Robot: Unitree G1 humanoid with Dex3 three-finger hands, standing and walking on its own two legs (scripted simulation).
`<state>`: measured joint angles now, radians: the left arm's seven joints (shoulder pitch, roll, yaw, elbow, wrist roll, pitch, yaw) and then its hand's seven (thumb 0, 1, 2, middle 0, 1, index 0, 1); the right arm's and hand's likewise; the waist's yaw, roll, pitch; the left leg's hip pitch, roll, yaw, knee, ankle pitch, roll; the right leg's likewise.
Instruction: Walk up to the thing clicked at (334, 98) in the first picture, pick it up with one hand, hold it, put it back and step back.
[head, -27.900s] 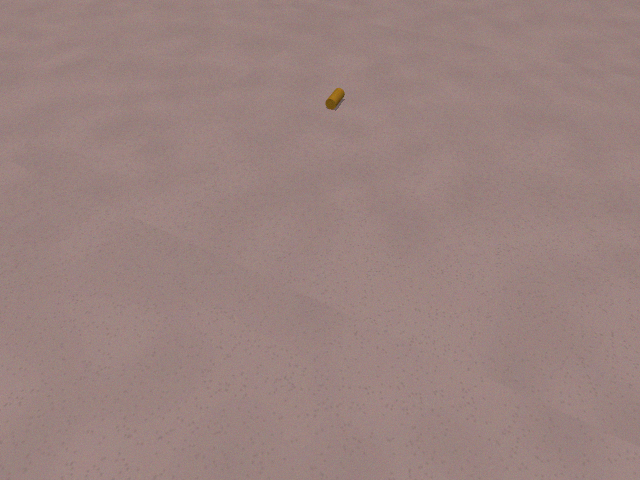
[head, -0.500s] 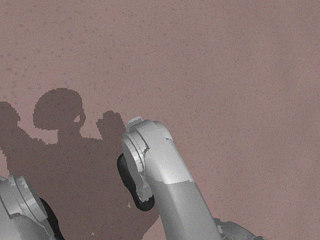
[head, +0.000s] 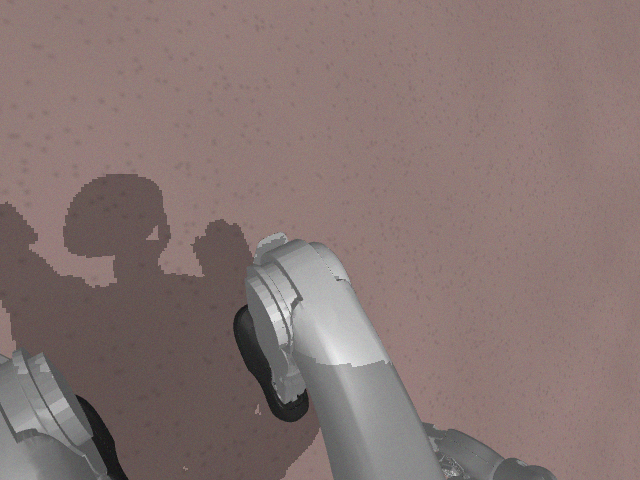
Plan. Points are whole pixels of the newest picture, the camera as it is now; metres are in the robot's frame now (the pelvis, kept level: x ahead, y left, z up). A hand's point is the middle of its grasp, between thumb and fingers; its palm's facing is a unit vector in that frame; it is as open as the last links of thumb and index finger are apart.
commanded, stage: close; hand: left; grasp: from above
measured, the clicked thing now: out of the picture +0.45 +0.33 -0.28
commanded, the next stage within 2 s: settle in 1.84 s
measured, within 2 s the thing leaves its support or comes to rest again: neither
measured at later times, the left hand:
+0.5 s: hand out of the picture +0.45 +0.32 -0.25, palm faces +0.08 -0.49 -0.87, open 10.6 cm
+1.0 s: hand out of the picture +0.45 +0.32 -0.25, palm faces +0.07 -0.48 -0.87, open 9.8 cm
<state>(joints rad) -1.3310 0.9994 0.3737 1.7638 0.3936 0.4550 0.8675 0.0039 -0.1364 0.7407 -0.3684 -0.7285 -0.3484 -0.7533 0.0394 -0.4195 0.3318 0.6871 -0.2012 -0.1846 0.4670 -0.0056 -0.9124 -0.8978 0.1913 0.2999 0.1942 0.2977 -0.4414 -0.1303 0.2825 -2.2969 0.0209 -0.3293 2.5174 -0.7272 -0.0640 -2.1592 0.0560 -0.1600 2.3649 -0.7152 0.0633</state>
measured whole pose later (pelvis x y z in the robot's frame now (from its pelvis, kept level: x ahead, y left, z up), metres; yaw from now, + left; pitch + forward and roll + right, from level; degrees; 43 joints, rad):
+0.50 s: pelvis +0.00 +0.00 +0.00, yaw +0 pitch +27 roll -14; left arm -1.33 1.00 0.38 1.76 0.37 0.46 0.88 0.01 0.06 0.55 -0.53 -0.54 -0.52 -0.56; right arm 0.04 -0.43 0.34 0.68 -0.21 -0.17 0.47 -0.01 -0.90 -0.89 0.19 0.30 0.19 0.30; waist -0.45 -0.13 0.29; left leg -2.29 0.01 -0.33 2.53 -0.74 -0.06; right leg -2.14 0.04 -0.16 2.38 -0.73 0.06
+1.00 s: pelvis +0.00 +0.00 +0.00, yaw +0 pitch +26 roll -14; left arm -1.32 1.01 0.37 1.76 0.37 0.46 0.88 0.00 0.16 0.46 -0.62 -0.42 -0.62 -0.45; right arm 0.04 -0.43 0.34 0.68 -0.20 -0.17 0.48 -0.01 -0.90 -0.89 0.19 0.30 0.19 0.30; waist -0.45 -0.13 0.29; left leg -2.29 0.02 -0.33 2.53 -0.73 -0.06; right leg -2.14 0.04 -0.17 2.38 -0.72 0.06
